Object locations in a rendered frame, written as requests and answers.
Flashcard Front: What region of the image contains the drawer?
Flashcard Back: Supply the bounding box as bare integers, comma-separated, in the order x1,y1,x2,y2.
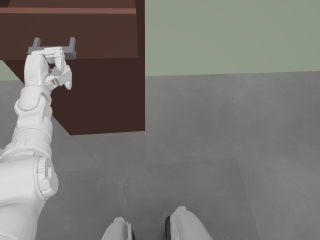
0,0,138,61

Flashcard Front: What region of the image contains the cabinet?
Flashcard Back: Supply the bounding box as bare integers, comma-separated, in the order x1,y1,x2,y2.
3,0,145,136

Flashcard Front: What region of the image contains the robot thigh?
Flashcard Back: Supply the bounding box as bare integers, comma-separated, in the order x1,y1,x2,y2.
101,221,133,240
170,210,213,240

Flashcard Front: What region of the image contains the robot right thigh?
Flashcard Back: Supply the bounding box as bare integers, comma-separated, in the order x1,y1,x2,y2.
170,210,213,240

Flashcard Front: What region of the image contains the handle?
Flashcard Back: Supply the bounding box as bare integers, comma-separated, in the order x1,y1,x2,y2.
27,37,76,60

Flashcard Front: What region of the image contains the robot left hand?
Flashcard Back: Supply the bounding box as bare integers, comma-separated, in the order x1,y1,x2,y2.
24,46,72,95

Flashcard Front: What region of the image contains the left robot forearm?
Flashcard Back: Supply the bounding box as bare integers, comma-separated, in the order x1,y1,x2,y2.
0,86,53,163

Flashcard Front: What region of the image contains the robot left upper arm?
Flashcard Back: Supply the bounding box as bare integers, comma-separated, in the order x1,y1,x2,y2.
0,155,59,240

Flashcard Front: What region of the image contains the robot left thigh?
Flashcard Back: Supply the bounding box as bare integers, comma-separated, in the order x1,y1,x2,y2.
101,221,133,240

